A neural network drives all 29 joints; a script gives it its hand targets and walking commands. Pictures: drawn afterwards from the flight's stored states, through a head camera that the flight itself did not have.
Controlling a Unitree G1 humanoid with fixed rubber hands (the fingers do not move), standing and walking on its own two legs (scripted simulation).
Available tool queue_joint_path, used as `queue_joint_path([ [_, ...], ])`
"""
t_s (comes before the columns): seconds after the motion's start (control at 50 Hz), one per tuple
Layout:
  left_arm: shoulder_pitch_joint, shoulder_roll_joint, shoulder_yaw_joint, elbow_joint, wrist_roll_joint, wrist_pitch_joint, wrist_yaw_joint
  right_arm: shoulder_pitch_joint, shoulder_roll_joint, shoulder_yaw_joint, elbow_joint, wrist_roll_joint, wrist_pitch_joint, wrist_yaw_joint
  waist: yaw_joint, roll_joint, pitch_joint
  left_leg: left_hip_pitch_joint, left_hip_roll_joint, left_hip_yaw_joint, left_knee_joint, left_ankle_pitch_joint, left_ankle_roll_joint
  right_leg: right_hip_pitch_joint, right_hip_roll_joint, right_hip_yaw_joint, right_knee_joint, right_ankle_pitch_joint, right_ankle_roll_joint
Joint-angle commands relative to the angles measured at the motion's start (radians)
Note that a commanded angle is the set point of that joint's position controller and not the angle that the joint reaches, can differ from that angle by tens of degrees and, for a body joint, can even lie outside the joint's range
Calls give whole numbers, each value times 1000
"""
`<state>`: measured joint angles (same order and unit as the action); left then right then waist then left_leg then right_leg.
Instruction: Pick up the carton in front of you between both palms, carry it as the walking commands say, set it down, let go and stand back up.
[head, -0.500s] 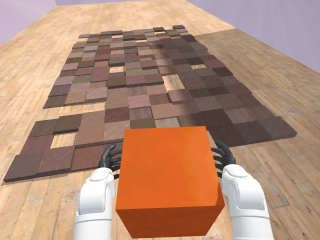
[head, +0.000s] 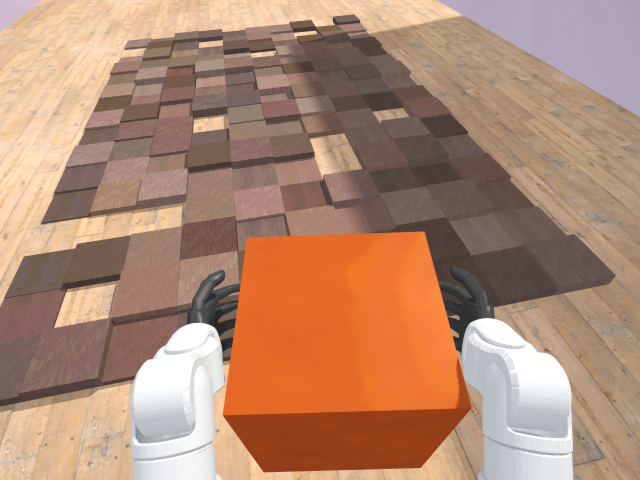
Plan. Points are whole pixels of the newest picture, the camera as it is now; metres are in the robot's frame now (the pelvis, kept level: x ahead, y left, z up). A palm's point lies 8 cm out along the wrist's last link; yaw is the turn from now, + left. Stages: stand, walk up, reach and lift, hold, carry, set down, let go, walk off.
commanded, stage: carry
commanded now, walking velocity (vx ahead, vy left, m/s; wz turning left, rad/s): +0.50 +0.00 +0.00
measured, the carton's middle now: (339, 359) +0.28 -0.01 +0.03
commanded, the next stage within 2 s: none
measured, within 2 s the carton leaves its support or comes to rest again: neither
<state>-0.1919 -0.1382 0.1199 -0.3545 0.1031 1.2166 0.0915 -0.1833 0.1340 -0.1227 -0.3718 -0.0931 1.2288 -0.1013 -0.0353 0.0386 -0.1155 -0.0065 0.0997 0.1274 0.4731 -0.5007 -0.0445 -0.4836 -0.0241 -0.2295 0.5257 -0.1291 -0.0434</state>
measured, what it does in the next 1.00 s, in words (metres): walks ahead: left foot, then right foot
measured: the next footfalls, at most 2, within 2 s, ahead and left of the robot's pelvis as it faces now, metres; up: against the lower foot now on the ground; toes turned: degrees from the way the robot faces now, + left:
left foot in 0.50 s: +0.49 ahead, +0.08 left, +0.00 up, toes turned +8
right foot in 0.92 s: +0.74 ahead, -0.10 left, +0.03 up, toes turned -6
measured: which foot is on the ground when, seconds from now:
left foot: down 0.00-0.02, up 0.04-0.48, down 0.50-1.00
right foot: down 0.00-0.52, up 0.54-0.90, down 0.92-1.00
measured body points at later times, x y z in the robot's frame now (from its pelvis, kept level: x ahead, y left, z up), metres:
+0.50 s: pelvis +0.31 +0.01 -0.01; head +0.32 +0.01 +0.44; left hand +0.65 +0.16 +0.16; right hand +0.65 -0.15 +0.16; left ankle +0.45 +0.08 -0.72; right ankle +0.11 -0.08 -0.71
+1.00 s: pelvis +0.64 +0.00 +0.01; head +0.71 +0.01 +0.46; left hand +1.04 +0.15 +0.15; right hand +1.04 -0.15 +0.15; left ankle +0.46 +0.08 -0.68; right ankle +0.69 -0.10 -0.70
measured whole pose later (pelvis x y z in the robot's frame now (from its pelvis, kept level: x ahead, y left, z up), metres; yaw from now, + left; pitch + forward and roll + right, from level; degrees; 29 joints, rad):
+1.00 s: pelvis +0.64 +0.00 +0.01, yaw +0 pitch +7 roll -4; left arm -0.85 -0.03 0.29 0.02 0.10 1.29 0.13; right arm -0.83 0.00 -0.30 0.00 -0.05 1.30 -0.14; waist 0.00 0.07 0.04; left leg -0.20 0.08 0.10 0.74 -0.31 0.04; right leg -0.51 0.04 -0.16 0.62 -0.41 -0.02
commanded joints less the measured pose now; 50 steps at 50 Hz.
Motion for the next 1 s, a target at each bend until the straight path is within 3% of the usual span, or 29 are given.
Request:
queue_joint_path([
  [0.0, -385, -806, -653, 28, -343, 25, -229, -508, 793, 730, -49, 424, 32, 275, 71, -285, -272, -545, -83, 73, 591, 230, 1, 676, -356, 650, -268, -367, -114],
  [0.02, -421, -832, -660, 12, -351, 27, -230, -549, 807, 731, -47, 433, 35, 277, 67, -286, -238, -667, -89, -60, 746, 20, 32, 675, -422, 805, -351, -287, -193],
  [0.04, -460, -860, -672, -24, -373, 27, -232, -562, 838, 729, -46, 442, 31, 279, 60, -207, -223, -696, -22, -115, 811, 32, 62, 632, -411, 724, -328, -194, -190],
  [0.08, -524, -905, -698, -78, -406, 19, -237, -568, 873, 721, -64, 436, 18, 274, 51, -64, -219, -684, 41, -133, 752, 145, 78, 550, -352, 546, -315, -78, -140],
  [0.12, -522, -917, -716, -101, -426, 16, -243, -529, 875, 719, -78, 405, 8, 257, 50, -95, -241, -627, 39, -105, 647, 229, 67, 523, -303, 399, -328, 23, -90],
  [0.16, -492, -892, -718, -117, -439, 21, -250, -466, 886, 706, -64, 371, 1, 240, 52, -127, -245, -629, 21, -69, 560, 253, 54, 549, -274, 318, -331, 110, -83],
  [0.26, -549, -782, -714, -167, -464, 46, -261, -513, 811, 701, -108, 339, 14, 205, 58, -159, -168, -711, -19, 7, 330, 358, 45, 626, -224, 197, -317, 290, -87],
  [0.38, -742, -618, -658, -54, -444, 93, -221, -777, 642, 679, -58, 388, 83, 192, 90, -202, -68, -624, -66, 72, 122, 459, 100, 587, -189, 119, -265, 391, -95],
  [0.42, -835, -600, -630, 4, -449, 112, -209, -870, 621, 647, -3, 411, 105, 190, 67, -216, -92, -498, -89, 84, 91, 445, 126, 570, -192, 90, -180, 530, -76],
  [0.44, -887, -600, -616, 29, -454, 121, -204, -911, 616, 624, 30, 418, 113, 189, 39, -210, -135, -383, -122, 110, 72, 420, 129, 557, -181, 55, -66, 609, -59],
  [0.46, -940, -602, -603, 55, -459, 132, -200, -936, 613, 599, 75, 424, 121, 188, -9, -153, -207, -197, -164, 142, 31, 372, 125, 505, -138, 9, 132, 588, -32],
  [0.48, -1000, -605, -587, 82, -462, 140, -196, -967, 613, 575, 112, 431, 128, 189, -55, -59, -296, 26, -54, -5, 32, 274, 130, 342, -109, 30, 353, 334, -14],
  [0.5, -1069, -644, -579, 102, -472, 152, -190, -1023, 591, 545, 142, 431, 129, 189, -39, 191, -380, 216, 236, -545, -78, 97, 261, 46, 22, 73, 656, -26, 25],
  [0.52, -1116, -658, -569, 121, -476, 154, -186, -1057, 642, 546, 170, 456, 133, 192, -47, 265, -367, 262, 268, -725, -189, 133, 313, -143, 90, 187, 825, -353, 12],
  [0.54, -1167, -701, -559, 142, -478, 153, -181, -1124, 687, 549, 168, 484, 131, 199, -40, 214, -350, 234, 258, -626, -152, 249, 304, -198, 36, 248, 905, -334, -19],
  [0.56, -1189, -736, -546, 168, -474, 150, -177, -1177, 741, 558, 173, 507, 127, 208, -34, 108, -342, 191, 229, -529, -111, 379, 279, -216, 9, 254, 891, -290, -35],
  [0.58, -1211, -771, -535, 188, -469, 143, -173, -1240, 786, 564, 171, 529, 121, 215, -22, 38, -332, 142, 202, -438, -104, 466, 246, -212, -22, 253, 824, -238, -37],
  [0.62, -1262, -816, -517, 210, -451, 128, -162, -1344, 862, 564, 174, 560, 108, 224, -2, 54, -362, 103, 177, -336, -118, 547, 220, -167, -43, 240, 728, -194, -22],
  [0.78, -1323, -861, -493, 325, -405, 89, -137, -1399, 881, 498, 299, 512, 84, 221, -35, 77, -335, 238, 112, -166, -70, 844, 248, -335, -27, 139, 429, -81, -2],
  [0.88, -1306, -876, -474, 357, -396, 95, -154, -1340, 879, 469, 347, 460, 83, 217, -52, 94, -274, 299, 75, -106, 16, 1008, 236, -307, 35, 57, 183, -6, -12],
  [0.9, -1296, -881, -470, 367, -393, 97, -160, -1337, 882, 469, 354, 453, 82, 216, -37, 106, -265, 269, 67, -85, 40, 1086, 213, -218, 57, 39, 89, -2, -24],
  [0.92, -1307, -887, -471, 388, -386, 93, -161, -1354, 899, 479, 348, 457, 85, 218, -35, 57, -285, 261, 14, -34, 145, 1304, 185, -113, 131, -37, 92, -4, -37],
  [0.94, -1299, -894, -475, 389, -383, 88, -163, -1374, 916, 488, 338, 466, 82, 220, -2, 5, -353, 109, 16, -32, 321, 1377, 154, 156, 134, -17, 37, 71, -63],
  [0.96, -1249, -897, -477, 396, -379, 77, -163, -1397, 918, 493, 316, 477, 80, 223, 94, -73, -450, -188, 9, -18, 523, 1295, 86, 564, 80, 54, -35, 264, -97],
  [0.98, -1246, -909, -493, 348, -398, 66, -162, -1442, 927, 514, 270, 483, 71, 222, 180, -138, -444, -436, -62, -42, 670, 712, 60, 789, 0, 171, -165, 426, -114],
])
